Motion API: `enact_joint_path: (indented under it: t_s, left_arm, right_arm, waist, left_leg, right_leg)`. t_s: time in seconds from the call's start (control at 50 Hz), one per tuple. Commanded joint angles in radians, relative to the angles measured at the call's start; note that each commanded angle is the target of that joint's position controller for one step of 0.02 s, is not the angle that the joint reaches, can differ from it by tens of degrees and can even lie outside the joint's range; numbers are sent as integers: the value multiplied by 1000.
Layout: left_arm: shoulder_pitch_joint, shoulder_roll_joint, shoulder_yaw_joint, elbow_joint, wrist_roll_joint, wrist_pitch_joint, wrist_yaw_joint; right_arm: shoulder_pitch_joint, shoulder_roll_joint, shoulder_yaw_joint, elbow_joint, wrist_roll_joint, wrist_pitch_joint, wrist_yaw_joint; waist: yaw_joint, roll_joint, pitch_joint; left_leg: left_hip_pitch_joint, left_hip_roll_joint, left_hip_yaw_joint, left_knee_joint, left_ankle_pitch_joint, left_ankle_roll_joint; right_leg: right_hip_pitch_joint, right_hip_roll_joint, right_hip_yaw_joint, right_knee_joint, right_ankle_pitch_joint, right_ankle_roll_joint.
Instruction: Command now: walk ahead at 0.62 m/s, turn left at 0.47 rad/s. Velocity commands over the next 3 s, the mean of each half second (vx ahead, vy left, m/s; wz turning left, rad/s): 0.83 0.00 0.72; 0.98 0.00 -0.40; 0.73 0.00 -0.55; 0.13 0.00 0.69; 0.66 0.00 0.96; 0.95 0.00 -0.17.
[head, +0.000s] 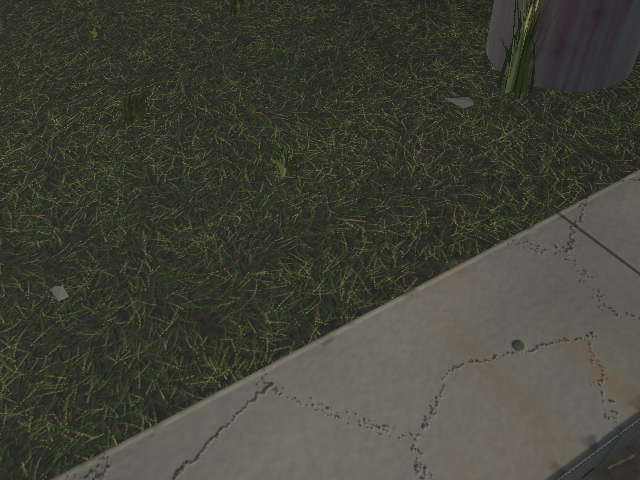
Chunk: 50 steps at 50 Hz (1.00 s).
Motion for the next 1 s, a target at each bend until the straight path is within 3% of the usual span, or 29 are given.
enact_joint_path:
  t_s: [0.02,0.18,0.24,0.28,0.32,0.36,0.38,0.42,0.44,0.46,0.48,0.52,0.56,0.6,0.66,0.68,0.7,0.74,0.76,0.78,0.82,0.84,0.86,0.88,0.92,0.94,0.96,0.98,1.0]
  left_arm:
    - [29,172,67,-16,4,-42,16]
    - [263,126,62,212,14,-113,11]
    - [257,112,50,272,9,-106,8]
    - [257,143,50,273,7,-91,38]
    - [238,163,46,257,-17,-82,54]
    - [240,233,56,224,-42,-77,70]
    - [215,299,76,201,-38,-64,73]
    - [151,390,116,128,-61,-40,28]
    - [118,253,93,62,-40,-70,-10]
    - [-12,204,90,-57,-5,-115,-51]
    - [-46,159,79,-90,15,-132,-54]
    - [-11,58,48,-54,-23,-123,-17]
    - [-41,-14,27,-71,-27,-76,10]
    - [-25,-24,13,-68,-37,-18,11]
    - [-62,104,53,-46,-48,-23,-4]
    - [-90,123,60,-44,-42,-28,-23]
    - [-64,75,50,-20,-45,-23,-42]
    - [272,148,100,142,-64,-13,-34]
    - [259,153,114,133,-66,-30,-29]
    - [382,211,141,181,-56,-29,-17]
    - [814,292,192,313,-29,16,14]
    - [719,205,159,325,-51,26,5]
    - [387,181,108,243,-57,-11,2]
    - [234,169,100,146,-59,-36,10]
    - [168,221,121,121,-28,-75,27]
    - [173,274,129,138,-15,-85,36]
    - [185,304,131,164,7,-81,41]
    - [231,272,127,201,12,-99,46]
    - [205,185,100,223,-18,-97,47]
  right_arm:
    - [-51,-70,-29,-83,5,-13,-3]
    - [-358,69,26,-231,9,24,-28]
    - [-488,87,60,-312,8,33,-26]
    - [-523,60,66,-340,14,42,5]
    - [-472,48,64,-309,8,44,25]
    - [-425,47,66,-276,18,35,36]
    - [-320,18,47,-252,23,32,33]
    - [1,-112,-6,-166,39,11,27]
    - [-46,-231,-50,-171,50,-7,21]
    - [-18,-340,-92,-142,58,-1,9]
    - [-33,-308,-88,-122,47,-5,-5]
    - [3,-169,-51,-18,6,-54,-4]
    - [16,-88,-23,59,-27,-103,8]
    - [-17,-55,-7,86,-9,-131,24]
    - [-106,-86,-3,61,31,-154,19]
    - [-81,-82,5,67,52,-163,2]
    - [-37,-115,-2,78,56,-172,-9]
    - [-158,-217,-25,13,28,-183,-14]
    - [-184,-204,-28,13,40,-202,-20]
    - [-214,-184,-26,-2,44,-205,-32]
    - [-530,-197,-45,-88,41,-202,-40]
    - [-665,-32,3,-152,50,-171,-33]
    - [-397,67,42,-222,24,-159,-48]
    - [-218,-4,42,-239,-31,-159,-34]
    - [-302,-151,7,-181,-52,-150,-20]
    - [-330,-152,18,-182,-72,-141,-11]
    - [-322,-96,31,-172,-65,-129,12]
    - [-400,-119,13,-215,-21,-122,12]
    - [-404,-103,29,-221,-2,-112,28]
  waist:
    - [11,-113,89]
    - [21,-59,178]
    - [-17,-25,246]
    - [-21,-50,252]
    - [-18,-48,218]
    - [-37,-90,70]
    - [-99,-148,-29]
    - [-215,-229,-258]
    - [-146,-8,-217]
    - [-127,197,-271]
    - [-91,109,-224]
    - [0,-88,11]
    - [56,-83,82]
    - [124,-47,159]
    - [114,-38,197]
    - [96,-5,201]
    - [78,33,115]
    - [214,90,-136]
    - [217,184,-94]
    - [281,201,-134]
    - [592,61,-122]
    - [572,-350,121]
    - [165,-367,234]
    - [22,-115,47]
    - [14,204,188]
    - [31,213,180]
    - [52,115,88]
    - [79,-53,113]
    - [52,-23,109]
  left_leg:
    - [-400,19,-8,452,59,14]
    - [-949,8,-47,953,-83,96]
    - [-902,35,27,757,-74,126]
    - [-743,66,97,520,-49,128]
    - [-581,85,189,349,-89,173]
    - [-189,-13,334,148,-134,222]
    - [-64,-61,326,78,-156,225]
    - [335,-190,128,-166,-304,264]
    - [492,-32,-405,-569,-511,331]
    - [640,132,-1025,-1026,-637,320]
    - [640,184,-1027,-1064,-465,248]
    - [323,205,-760,-934,-208,226]
    - [164,199,-498,-876,-81,193]
    - [17,144,-263,-948,0,114]
    - [-14,12,81,-1136,407,4]
    - [-66,-32,139,-1171,491,19]
    - [-9,-26,163,-1215,600,32]
    - [206,-10,254,-1000,1158,-7]
    - [326,4,263,-898,1015,-48]
    - [407,43,248,-748,1121,-52]
    - [156,43,194,39,1066,-38]
    - [-208,-177,203,591,178,-16]
    - [-436,-135,-8,621,-85,-29]
    - [-300,-74,-164,305,31,-26]
    - [-119,31,-179,-86,22,-56]
    - [-49,34,-139,-263,-65,-66]
    - [51,27,-55,-272,92,-54]
    - [11,73,-182,-380,432,-29]
    - [178,53,-143,-554,671,-22]
  right_leg:
    - [104,-286,296,-363,-355,-75]
    - [311,-404,127,-414,-307,-85]
    - [182,-318,-55,-492,-253,-12]
    - [111,-282,-161,-595,-112,-34]
    - [189,-254,-281,-587,252,-54]
    - [191,-257,-347,-405,1331,-78]
    - [253,-301,-315,-223,1718,-90]
    - [229,-328,-233,356,1847,-92]
    - [-159,-166,-171,785,797,-21]
    - [-495,31,50,1079,150,24]
    - [-608,-10,182,1234,180,4]
    - [-619,-50,141,1325,151,-11]
    - [-668,-43,186,1413,75,-55]
    - [-639,-14,220,1197,12,-74]
    - [-400,15,104,578,260,-35]
    - [-221,32,-37,373,373,-7]
    - [-49,69,-115,348,494,-14]
    - [231,157,-155,452,615,-45]
    - [145,83,-67,293,754,-108]
    - [225,98,-89,293,746,-127]
    - [548,-2,5,218,612,-233]
    - [465,45,79,0,434,-315]
    - [320,-40,330,84,700,-330]
    - [229,-146,780,-153,433,-379]
    - [-74,-156,862,-170,255,-353]
    - [-90,-125,765,-168,337,-337]
    - [-92,-101,710,-183,362,-353]
    - [-130,-108,820,-87,146,-348]
    - [-257,22,659,-49,-88,-269]
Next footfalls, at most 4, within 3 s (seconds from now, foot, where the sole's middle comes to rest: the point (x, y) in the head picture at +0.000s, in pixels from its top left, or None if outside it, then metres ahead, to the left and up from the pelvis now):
0.42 left None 0.35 0.20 -0.62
0.84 right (216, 407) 0.66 0.23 -0.62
1.16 left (86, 370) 0.87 0.59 -0.79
1.42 right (202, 270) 1.19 0.34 -0.79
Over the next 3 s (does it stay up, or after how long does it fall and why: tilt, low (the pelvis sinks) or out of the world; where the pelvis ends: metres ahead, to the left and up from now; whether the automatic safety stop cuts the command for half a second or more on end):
stays up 1.45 0.93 -0.03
